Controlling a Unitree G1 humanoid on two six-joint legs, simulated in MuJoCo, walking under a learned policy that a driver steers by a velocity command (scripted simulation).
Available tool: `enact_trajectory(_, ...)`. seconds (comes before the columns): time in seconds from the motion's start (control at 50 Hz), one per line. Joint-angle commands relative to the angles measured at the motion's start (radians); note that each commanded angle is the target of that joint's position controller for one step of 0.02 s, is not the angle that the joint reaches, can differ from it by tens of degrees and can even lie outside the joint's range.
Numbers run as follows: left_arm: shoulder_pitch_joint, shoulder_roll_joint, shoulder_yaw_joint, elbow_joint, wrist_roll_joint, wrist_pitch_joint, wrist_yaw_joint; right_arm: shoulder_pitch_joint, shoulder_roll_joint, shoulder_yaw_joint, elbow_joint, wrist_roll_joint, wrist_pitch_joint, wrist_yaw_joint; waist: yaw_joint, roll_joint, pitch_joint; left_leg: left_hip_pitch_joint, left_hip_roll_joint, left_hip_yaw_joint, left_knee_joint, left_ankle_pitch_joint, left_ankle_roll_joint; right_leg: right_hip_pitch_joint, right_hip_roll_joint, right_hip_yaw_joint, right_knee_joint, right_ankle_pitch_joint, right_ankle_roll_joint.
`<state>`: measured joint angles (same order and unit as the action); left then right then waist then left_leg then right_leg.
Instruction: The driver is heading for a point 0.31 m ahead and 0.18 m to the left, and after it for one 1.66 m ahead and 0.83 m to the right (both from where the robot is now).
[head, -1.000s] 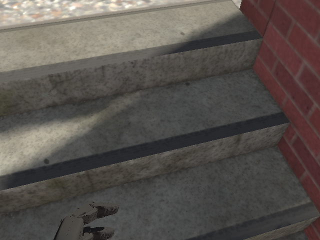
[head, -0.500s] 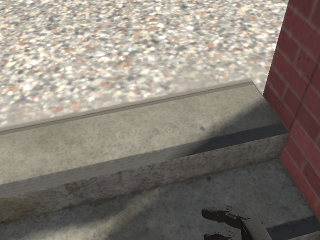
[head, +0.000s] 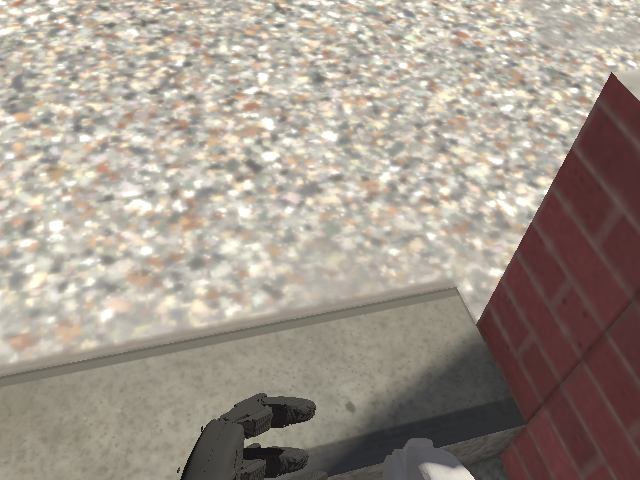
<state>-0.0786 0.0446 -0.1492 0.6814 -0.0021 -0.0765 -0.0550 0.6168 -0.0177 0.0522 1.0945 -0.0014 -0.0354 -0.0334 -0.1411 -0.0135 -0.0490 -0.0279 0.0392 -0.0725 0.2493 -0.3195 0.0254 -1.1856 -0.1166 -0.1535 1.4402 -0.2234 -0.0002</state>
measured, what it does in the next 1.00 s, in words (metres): climbs: right foot 0.15 m higher, then left foot 0.15 m higher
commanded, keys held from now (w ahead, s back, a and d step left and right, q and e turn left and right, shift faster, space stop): w+q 0.28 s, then e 0.72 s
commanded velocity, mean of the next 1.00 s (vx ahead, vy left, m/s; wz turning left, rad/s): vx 0.25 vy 0.00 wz -0.03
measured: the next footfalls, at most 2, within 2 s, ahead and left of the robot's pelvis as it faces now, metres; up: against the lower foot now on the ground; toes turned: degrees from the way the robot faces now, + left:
right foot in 0.06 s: +0.24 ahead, -0.14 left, +0.15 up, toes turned -4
left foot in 0.54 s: +0.48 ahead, +0.19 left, +0.30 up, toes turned +17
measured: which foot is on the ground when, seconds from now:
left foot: down 0.00-0.08, up 0.10-0.52, down 0.54-1.00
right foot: up 0.00-0.04, down 0.06-0.60, up 0.62-1.00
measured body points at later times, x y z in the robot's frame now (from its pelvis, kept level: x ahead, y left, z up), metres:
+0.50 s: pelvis +0.27 +0.01 +0.15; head +0.29 +0.01 +0.59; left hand +0.14 +0.17 +0.00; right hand +0.52 -0.05 +0.06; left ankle +0.41 +0.18 -0.39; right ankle +0.20 -0.13 -0.60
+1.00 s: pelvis +0.40 +0.06 +0.27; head +0.39 +0.04 +0.72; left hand +0.58 +0.28 +0.19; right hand +0.49 -0.21 +0.15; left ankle +0.44 +0.18 -0.45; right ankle +0.47 -0.04 -0.40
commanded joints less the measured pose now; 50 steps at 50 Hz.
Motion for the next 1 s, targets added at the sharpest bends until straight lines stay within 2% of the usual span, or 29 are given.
enact_trajectory(0.02,0.015,0.168,0.099,-0.099,-0.027,-0.040,0.020,0.055,-0.231,-0.040,-0.013,-0.012,-0.025,0.002,0.220,0.347,-0.112,-0.084,0.175,-0.078,-0.018,1.428,0.191,0.697,0.166,-0.068,-0.259,-0.159,-0.066)
enact_trajectory(0.04,0.193,0.257,0.144,-0.063,-0.017,-0.031,0.027,-0.027,-0.328,-0.065,-0.031,-0.011,-0.027,0.003,0.339,0.408,-0.208,0.009,0.165,-0.058,0.183,1.684,0.162,0.820,0.140,0.056,-0.371,-0.199,-0.112)
enact_trajectory(0.06,0.392,0.333,0.178,-0.012,0.001,-0.028,0.031,-0.158,-0.347,-0.079,-0.089,-0.015,-0.044,0.003,0.439,0.334,-0.302,-0.135,0.121,-0.080,0.437,1.513,0.139,1.063,0.026,0.300,-0.483,-0.231,-0.163)
enact_trajectory(0.08,0.515,0.423,0.217,0.055,0.043,-0.011,0.045,-0.119,-0.212,-0.073,-0.143,0.001,-0.072,0.018,0.376,-0.100,-0.462,-0.523,-0.031,-0.071,0.790,0.917,0.097,1.402,-0.214,0.820,-0.821,-0.477,-0.297)
enact_trajectory(0.1,0.522,0.419,0.213,0.068,0.066,0.017,0.083,-0.152,-0.167,-0.074,-0.137,-0.026,-0.093,0.046,0.367,-0.299,-0.514,-0.659,-0.130,-0.172,1.287,0.183,0.064,1.362,-0.353,1.273,-1.172,-0.639,-0.358)
enact_trajectory(0.14,0.365,0.198,0.160,0.169,0.030,0.047,0.088,-0.357,-0.087,-0.075,-0.285,0.021,-0.073,0.077,0.229,-0.166,-0.122,-0.897,-0.074,-0.104,1.738,0.157,0.078,0.991,-0.335,0.946,-1.151,-0.590,-0.235)
enact_trajectory(0.16,0.323,0.100,0.136,0.225,0.045,0.038,0.071,-0.398,-0.066,-0.059,-0.329,0.013,-0.052,0.072,0.167,-0.061,0.005,-0.944,-0.039,-0.062,1.819,0.186,0.112,0.821,-0.313,0.708,-1.082,-0.450,-0.190)
enact_trajectory(0.2,0.280,0.032,0.132,0.297,0.060,0.026,0.048,-0.275,-0.050,-0.049,-0.316,0.039,-0.005,0.062,0.059,-0.020,0.090,-0.955,-0.020,-0.073,1.874,0.167,0.161,0.708,-0.237,0.379,-1.067,-0.228,-0.092)
enact_trajectory(0.24,0.286,0.039,0.136,0.318,0.054,0.019,0.029,-0.277,0.004,-0.015,-0.336,0.046,0.014,0.061,0.025,-0.029,0.112,-1.056,-0.008,-0.090,1.817,0.205,0.178,0.717,-0.191,0.176,-1.083,-0.118,-0.044)
enact_trajectory(0.3,0.291,0.083,0.125,0.299,0.092,0.012,0.031,-0.341,-0.058,-0.014,-0.335,0.017,0.036,0.038,0.043,-0.032,0.104,-1.089,-0.053,-0.016,1.836,0.342,0.098,0.672,-0.168,0.046,-1.135,-0.049,-0.111)
enact_trajectory(0.36,0.456,0.159,0.134,0.339,0.052,0.021,0.047,-0.465,-0.005,0.020,-0.418,0.006,0.034,0.017,0.100,-0.048,0.174,-1.353,-0.046,-0.049,1.950,0.207,0.054,0.850,-0.199,0.089,-1.145,0.121,-0.127)
enact_trajectory(0.4,0.509,0.187,0.141,0.325,0.043,0.032,0.069,-0.608,-0.040,0.036,-0.502,0.017,0.013,0.023,0.131,-0.026,0.183,-1.413,-0.008,-0.018,1.727,0.181,0.029,0.937,-0.175,0.077,-1.178,0.097,-0.112)
enact_trajectory(0.44,0.531,0.199,0.144,0.302,0.038,0.043,0.096,-0.685,-0.085,0.039,-0.550,0.007,-0.005,0.042,0.143,-0.027,0.119,-1.290,0.065,0.058,1.473,0.272,0.001,0.960,-0.164,0.074,-1.208,0.153,-0.113)
enact_trajectory(0.46,0.517,0.244,0.162,0.285,0.019,0.048,0.104,-0.755,-0.047,0.067,-0.576,0.003,-0.008,0.056,0.148,-0.060,0.064,-1.008,0.125,0.150,1.190,0.157,0.006,0.890,-0.179,0.054,-1.373,0.222,-0.141)
enact_trajectory(0.5,0.640,0.303,0.194,0.313,-0.015,0.044,0.093,-0.787,-0.069,0.042,-0.558,0.022,-0.010,0.067,0.192,-0.134,0.020,-0.719,0.043,0.268,1.028,-0.088,0.012,0.986,-0.193,0.056,-1.361,0.478,-0.162)
enact_trajectory(0.54,0.693,0.331,0.195,0.343,-0.005,0.038,0.072,-0.637,-0.152,-0.009,-0.521,0.026,-0.030,0.077,0.095,-0.190,-0.015,-0.615,-0.027,0.242,0.779,-0.003,0.078,1.224,-0.171,0.030,-1.171,1.153,-0.122)
enact_trajectory(0.56,0.680,0.306,0.185,0.324,0.019,0.026,0.062,-0.518,-0.243,-0.044,-0.498,0.012,-0.034,0.070,0.041,-0.251,-0.148,-0.411,-0.020,0.137,0.789,0.280,0.118,1.217,-0.144,0.052,-1.025,1.386,-0.092)
enact_trajectory(0.58,0.717,0.238,0.177,0.287,0.022,0.008,0.057,-0.422,-0.278,-0.065,-0.491,-0.008,-0.023,0.057,0.046,-0.110,-0.358,-0.052,0.143,-0.150,0.794,0.399,0.245,0.914,-0.055,0.055,-0.778,1.282,-0.026)
enact_trajectory(0.6,0.627,0.238,0.170,0.274,0.016,-0.014,0.046,-0.278,-0.366,-0.099,-0.468,-0.044,0.013,0.022,-0.052,0.078,-0.470,0.065,0.284,-0.466,0.407,0.327,0.337,0.807,0.079,0.094,-0.501,0.575,0.018)
enact_trajectory(0.62,0.536,0.183,0.178,0.252,-0.009,-0.013,0.033,-0.287,-0.384,-0.106,-0.465,-0.057,0.019,0.008,-0.038,0.184,-0.508,0.039,0.409,-0.687,0.145,0.121,0.389,0.668,0.169,0.205,-0.017,-0.128,0.059)
enact_trajectory(0.64,0.472,0.141,0.194,0.223,-0.034,0.005,0.031,-0.399,-0.345,-0.097,-0.472,-0.045,0.016,0.012,0.026,0.129,-0.432,-0.101,0.427,-0.621,0.135,-0.021,0.318,0.568,0.134,0.297,0.222,-0.160,0.037)
enact_trajectory(0.66,0.380,0.114,0.196,0.160,-0.038,0.046,0.052,-0.491,-0.272,-0.083,-0.461,-0.022,0.013,0.015,0.060,0.156,-0.244,-0.270,0.379,-0.393,0.202,-0.118,0.231,0.460,0.107,0.243,0.253,-0.155,0.009)
enact_trajectory(0.68,0.389,0.093,0.192,0.142,-0.019,0.081,0.078,-0.552,-0.181,-0.064,-0.419,-0.003,0.005,0.016,0.116,0.164,-0.084,-0.424,0.315,-0.203,0.251,-0.132,0.139,0.446,0.073,0.217,0.225,-0.145,-0.016)
enact_trajectory(0.72,0.452,0.119,0.198,0.132,-0.010,0.103,0.099,-0.565,-0.122,-0.057,-0.354,-0.019,-0.010,0.017,0.178,0.111,-0.017,-0.508,0.279,-0.037,0.306,-0.099,0.078,0.484,0.079,0.187,0.260,-0.070,-0.060)
enact_trajectory(0.78,0.437,0.112,0.191,0.096,-0.008,0.119,0.106,-0.510,-0.172,-0.077,-0.311,-0.034,-0.016,-0.007,0.183,0.121,0.035,-0.467,0.304,0.042,0.236,-0.046,0.088,0.410,0.096,0.176,0.236,0.038,-0.070)
enact_trajectory(0.82,0.389,0.160,0.196,0.044,0.008,0.133,0.112,-0.485,-0.184,-0.078,-0.312,-0.044,-0.003,-0.034,0.174,0.142,0.045,-0.437,0.320,0.069,0.191,-0.015,0.093,0.373,0.101,0.190,0.191,0.085,-0.038)
enact_trajectory(0.9,0.289,0.168,0.178,-0.061,0.009,0.143,0.109,-0.504,-0.312,-0.118,-0.339,-0.024,0.024,-0.083,0.187,0.189,0.031,-0.382,0.317,0.175,0.098,-0.020,0.108,0.474,0.047,0.118,-0.249,-0.034,0.027)
enact_trajectory(0.96,0.281,0.242,0.211,-0.072,0.004,0.152,0.065,-0.566,-0.398,-0.150,-0.368,-0.004,-0.002,-0.076,0.175,0.150,-0.025,-0.381,0.383,0.179,0.048,-0.045,0.128,0.695,0.013,0.068,-0.391,-0.117,-0.009)
enact_trajectory(1.0,0.284,0.257,0.223,-0.080,0.002,0.160,0.054,-0.551,-0.399,-0.159,-0.358,0.013,0.006,-0.059,0.166,0.122,0.008,-0.330,0.381,0.185,0.064,-0.096,0.125,0.729,0.017,0.043,-0.510,-0.149,-0.046)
